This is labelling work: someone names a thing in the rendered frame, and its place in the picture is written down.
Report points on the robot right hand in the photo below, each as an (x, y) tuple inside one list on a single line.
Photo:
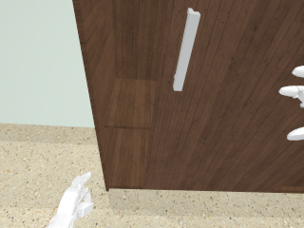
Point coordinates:
[(295, 91)]

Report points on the left robot forearm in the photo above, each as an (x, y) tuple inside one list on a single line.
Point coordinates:
[(62, 220)]

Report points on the handle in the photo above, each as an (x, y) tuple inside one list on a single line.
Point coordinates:
[(188, 39)]

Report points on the wardrobe door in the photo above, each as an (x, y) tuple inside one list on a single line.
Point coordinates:
[(296, 180), (227, 129)]

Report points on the robot left hand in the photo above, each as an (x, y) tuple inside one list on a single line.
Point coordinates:
[(70, 202)]

